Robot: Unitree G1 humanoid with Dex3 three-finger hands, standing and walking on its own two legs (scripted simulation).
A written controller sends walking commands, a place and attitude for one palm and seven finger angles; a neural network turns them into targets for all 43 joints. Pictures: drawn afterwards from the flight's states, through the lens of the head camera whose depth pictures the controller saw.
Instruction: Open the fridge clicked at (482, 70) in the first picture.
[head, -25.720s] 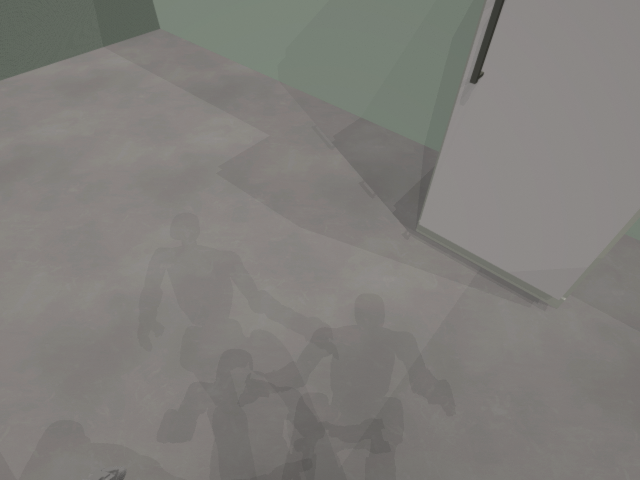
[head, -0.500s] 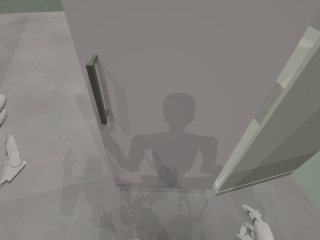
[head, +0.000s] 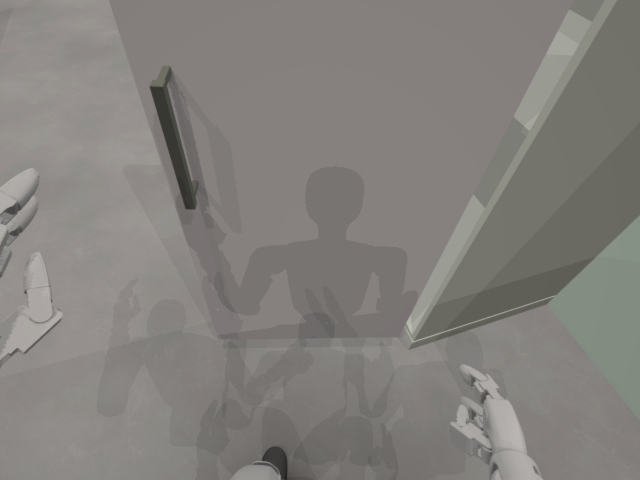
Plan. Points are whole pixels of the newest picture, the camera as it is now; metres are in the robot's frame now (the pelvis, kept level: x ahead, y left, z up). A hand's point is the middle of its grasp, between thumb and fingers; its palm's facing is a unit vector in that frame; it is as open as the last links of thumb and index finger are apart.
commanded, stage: step back with the hand held close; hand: left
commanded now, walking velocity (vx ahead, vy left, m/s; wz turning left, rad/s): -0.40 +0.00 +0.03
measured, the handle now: (179, 145) +0.54 +0.27 +0.09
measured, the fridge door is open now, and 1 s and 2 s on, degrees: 73 73 73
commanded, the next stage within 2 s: stop stepping back and stand still in 0.14 s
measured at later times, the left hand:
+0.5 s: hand out of the picture +0.06 +0.29 +0.18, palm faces +0.41 -0.79 -0.45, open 7.4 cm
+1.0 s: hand out of the picture +0.04 +0.31 +0.18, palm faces +0.53 -0.72 -0.45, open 7.4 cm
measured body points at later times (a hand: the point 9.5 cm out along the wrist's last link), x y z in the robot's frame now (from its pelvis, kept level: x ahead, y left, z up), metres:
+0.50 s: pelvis -0.12 +0.02 +0.01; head -0.14 +0.05 +0.46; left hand +0.03 +0.33 +0.20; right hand +0.05 -0.20 -0.06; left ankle -0.01 +0.11 -0.70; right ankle -0.15 -0.07 -0.73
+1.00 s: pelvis -0.14 +0.02 +0.00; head -0.16 +0.01 +0.45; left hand +0.00 +0.34 +0.20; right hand +0.00 -0.20 -0.11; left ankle -0.13 +0.16 -0.70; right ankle -0.11 -0.05 -0.73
